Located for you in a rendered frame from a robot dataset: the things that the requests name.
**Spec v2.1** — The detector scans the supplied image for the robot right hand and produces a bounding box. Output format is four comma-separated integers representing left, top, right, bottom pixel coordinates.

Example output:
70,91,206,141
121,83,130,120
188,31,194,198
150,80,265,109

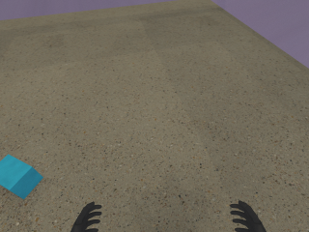
230,200,266,232

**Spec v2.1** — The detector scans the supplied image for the robot left hand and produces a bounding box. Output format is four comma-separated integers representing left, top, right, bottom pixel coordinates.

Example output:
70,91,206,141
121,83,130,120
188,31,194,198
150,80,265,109
70,201,102,232

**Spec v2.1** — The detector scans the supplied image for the carton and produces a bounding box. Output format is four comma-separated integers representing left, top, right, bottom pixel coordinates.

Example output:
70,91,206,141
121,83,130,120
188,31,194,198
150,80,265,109
0,154,43,199

